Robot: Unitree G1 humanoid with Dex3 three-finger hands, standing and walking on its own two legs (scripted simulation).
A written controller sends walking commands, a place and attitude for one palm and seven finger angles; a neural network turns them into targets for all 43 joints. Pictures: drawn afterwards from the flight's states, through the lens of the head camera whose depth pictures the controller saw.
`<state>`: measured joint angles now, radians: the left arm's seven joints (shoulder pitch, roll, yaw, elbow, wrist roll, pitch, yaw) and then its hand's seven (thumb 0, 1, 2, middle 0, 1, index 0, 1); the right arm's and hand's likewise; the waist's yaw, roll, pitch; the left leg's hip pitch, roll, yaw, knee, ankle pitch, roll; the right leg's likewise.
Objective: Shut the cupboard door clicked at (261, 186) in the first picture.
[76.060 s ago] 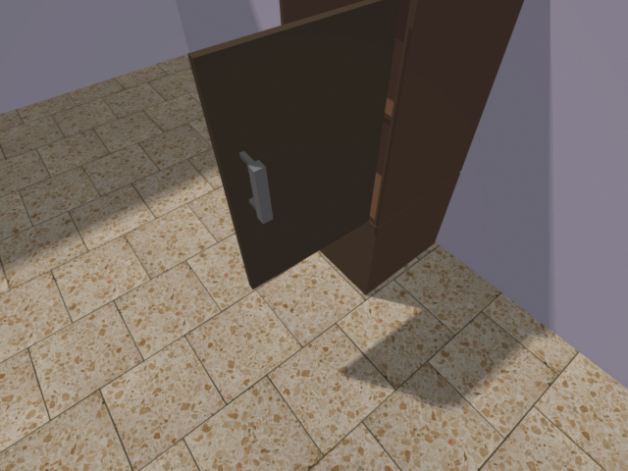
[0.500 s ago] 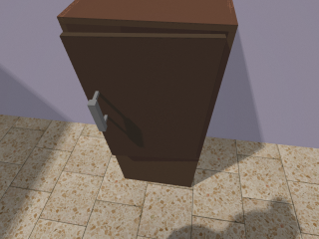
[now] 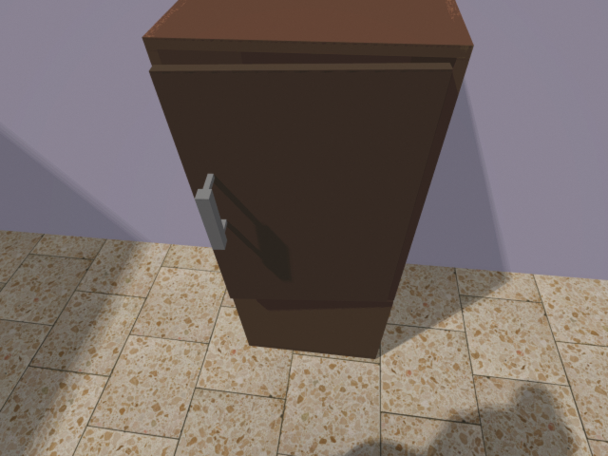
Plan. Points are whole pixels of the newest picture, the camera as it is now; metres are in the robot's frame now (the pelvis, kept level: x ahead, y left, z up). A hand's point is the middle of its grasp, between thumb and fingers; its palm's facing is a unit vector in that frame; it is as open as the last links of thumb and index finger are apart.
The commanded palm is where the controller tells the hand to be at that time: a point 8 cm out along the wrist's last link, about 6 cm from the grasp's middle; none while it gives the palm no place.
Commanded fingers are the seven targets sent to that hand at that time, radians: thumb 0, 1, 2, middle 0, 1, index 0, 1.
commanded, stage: come to a stop and stand still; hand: left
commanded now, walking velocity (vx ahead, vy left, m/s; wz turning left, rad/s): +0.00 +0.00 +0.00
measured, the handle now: (214, 212) +0.49 +0.19 +0.01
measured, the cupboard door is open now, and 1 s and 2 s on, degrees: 5 5 5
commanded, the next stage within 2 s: look again from close up in 0.08 s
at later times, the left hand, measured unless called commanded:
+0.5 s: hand out of the picture +0.05 +0.16 -0.17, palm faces -0.03 -0.97 -0.22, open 7.4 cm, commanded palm none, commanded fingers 0.00 0.90 0.90 -0.20 -0.30 -0.20 -0.30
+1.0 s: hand (199, 389) +0.21 +0.15 -0.01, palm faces +0.22 -0.97 -0.08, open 7.1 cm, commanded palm +0.12 +0.21 -0.06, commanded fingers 0.00 0.90 0.90 -0.40 -0.52 -0.40 -0.52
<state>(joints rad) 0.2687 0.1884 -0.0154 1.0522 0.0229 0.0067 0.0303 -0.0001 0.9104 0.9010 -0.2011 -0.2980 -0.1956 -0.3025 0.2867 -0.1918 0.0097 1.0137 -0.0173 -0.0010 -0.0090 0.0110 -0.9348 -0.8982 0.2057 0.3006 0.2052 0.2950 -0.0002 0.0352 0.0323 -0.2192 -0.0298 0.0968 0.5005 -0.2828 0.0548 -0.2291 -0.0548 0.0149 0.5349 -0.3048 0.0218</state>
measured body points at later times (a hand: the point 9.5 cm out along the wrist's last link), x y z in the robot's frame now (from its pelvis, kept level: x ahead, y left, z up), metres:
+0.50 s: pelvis +0.02 -0.02 +0.00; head +0.04 -0.03 +0.45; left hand +0.05 +0.21 -0.15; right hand +0.05 -0.26 -0.15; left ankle -0.01 +0.08 -0.73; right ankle -0.01 -0.15 -0.73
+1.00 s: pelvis +0.00 -0.05 -0.03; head +0.02 -0.07 +0.42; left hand +0.19 +0.21 -0.01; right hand +0.14 -0.31 -0.13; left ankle +0.00 +0.09 -0.73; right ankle -0.01 -0.14 -0.73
